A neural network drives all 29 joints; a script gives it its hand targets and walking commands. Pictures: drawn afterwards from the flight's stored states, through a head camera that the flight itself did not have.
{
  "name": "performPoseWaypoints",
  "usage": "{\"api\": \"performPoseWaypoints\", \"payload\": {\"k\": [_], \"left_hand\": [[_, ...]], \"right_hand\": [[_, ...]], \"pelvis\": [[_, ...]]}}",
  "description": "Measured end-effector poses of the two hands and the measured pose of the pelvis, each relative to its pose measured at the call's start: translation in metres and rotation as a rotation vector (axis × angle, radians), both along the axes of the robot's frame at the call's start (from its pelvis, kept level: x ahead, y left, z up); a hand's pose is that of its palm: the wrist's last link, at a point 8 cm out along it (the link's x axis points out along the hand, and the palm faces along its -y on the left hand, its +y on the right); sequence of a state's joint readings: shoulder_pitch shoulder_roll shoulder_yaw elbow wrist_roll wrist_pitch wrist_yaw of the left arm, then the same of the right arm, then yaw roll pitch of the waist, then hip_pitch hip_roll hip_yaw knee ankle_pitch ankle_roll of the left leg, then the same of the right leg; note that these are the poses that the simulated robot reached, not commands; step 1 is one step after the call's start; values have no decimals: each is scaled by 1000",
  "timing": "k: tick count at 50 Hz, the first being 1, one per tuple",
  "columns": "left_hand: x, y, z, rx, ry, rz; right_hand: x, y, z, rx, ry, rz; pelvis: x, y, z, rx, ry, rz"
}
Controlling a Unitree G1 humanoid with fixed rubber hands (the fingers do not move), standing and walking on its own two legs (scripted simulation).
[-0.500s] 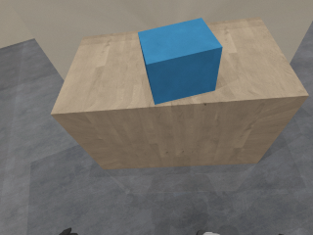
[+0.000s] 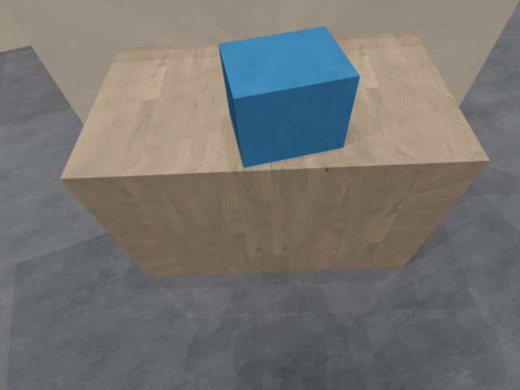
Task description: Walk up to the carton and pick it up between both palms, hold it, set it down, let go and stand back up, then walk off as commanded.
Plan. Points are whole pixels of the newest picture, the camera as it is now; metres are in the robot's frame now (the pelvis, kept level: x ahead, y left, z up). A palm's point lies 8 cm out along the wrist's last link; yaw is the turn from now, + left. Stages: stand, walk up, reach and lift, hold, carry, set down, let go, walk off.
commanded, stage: walk off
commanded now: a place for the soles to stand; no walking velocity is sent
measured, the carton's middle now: (283, 98) +0.73 +0.00 -0.02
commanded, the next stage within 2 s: stand in 1.62 s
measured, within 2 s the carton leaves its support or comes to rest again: neither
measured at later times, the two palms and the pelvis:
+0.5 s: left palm out of the picture +0.12 +0.33 -0.12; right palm (471, 380) +0.17 -0.27 -0.11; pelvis +0.05 +0.02 -0.01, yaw +0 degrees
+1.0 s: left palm out of the picture +0.08 +0.32 -0.10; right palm (470, 375) +0.17 -0.28 -0.12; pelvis +0.04 +0.01 -0.01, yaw +0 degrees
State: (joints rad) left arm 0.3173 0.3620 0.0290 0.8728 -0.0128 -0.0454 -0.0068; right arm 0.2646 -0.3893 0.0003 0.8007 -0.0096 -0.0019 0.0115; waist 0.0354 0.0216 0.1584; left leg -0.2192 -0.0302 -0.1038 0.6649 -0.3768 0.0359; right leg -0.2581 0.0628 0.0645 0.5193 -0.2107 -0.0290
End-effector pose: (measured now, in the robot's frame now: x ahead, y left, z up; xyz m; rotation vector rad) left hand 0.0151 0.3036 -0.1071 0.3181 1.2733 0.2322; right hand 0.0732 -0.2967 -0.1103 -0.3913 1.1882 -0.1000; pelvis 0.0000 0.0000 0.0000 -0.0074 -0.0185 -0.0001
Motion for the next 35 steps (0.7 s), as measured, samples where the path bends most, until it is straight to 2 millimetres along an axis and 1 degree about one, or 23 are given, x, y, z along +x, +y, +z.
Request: {"api": "performPoseWaypoints", "payload": {"k": [3, 7, 10, 13, 15, 18, 21, 24, 28, 31, 35], "left_hand": [[11, -2, 11, 21, -37, 5], [23, 1, 22, 46, -62, 9], [28, 7, 25, 55, -58, 12], [36, 15, 20, 55, -51, 19], [46, 21, 11, 43, -60, 20], [68, 27, -3, 17, -85, 23], [89, 29, -7, -1, -104, 6], [100, 24, -9, -11, -101, -10], [104, 14, -10, -8, -91, -22], [101, 3, -9, 7, -82, -29], [91, -5, 4, 33, -76, -28]], "right_hand": [[27, -1, 5, 13, -53, 12], [57, 5, 7, 36, -100, 32], [73, 13, 5, 49, -117, 40], [84, 20, 2, 48, -126, 42], [89, 25, -1, 37, -130, 37], [90, 30, -4, 12, -117, 27], [90, 30, 0, -7, -105, 18], [92, 26, 3, -19, -100, 11], [94, 16, 0, -20, -97, 7], [94, 6, -9, -3, -96, 5], [95, -3, -10, 20, -110, -5]], "pelvis": [[9, -4, 6, 10, -4, 6], [18, -3, 10, 25, -8, 18], [25, 1, 10, 25, -4, 21], [32, 9, 6, 16, -8, 23], [39, 15, 0, 8, -24, 22], [47, 24, -8, 11, -43, 24], [49, 28, -7, 5, -32, 17], [50, 26, -6, -6, -9, 5], [50, 16, -7, -1, 15, -4], [46, 4, -10, 11, 25, -8], [46, -8, -5, 16, 11, -13]]}}
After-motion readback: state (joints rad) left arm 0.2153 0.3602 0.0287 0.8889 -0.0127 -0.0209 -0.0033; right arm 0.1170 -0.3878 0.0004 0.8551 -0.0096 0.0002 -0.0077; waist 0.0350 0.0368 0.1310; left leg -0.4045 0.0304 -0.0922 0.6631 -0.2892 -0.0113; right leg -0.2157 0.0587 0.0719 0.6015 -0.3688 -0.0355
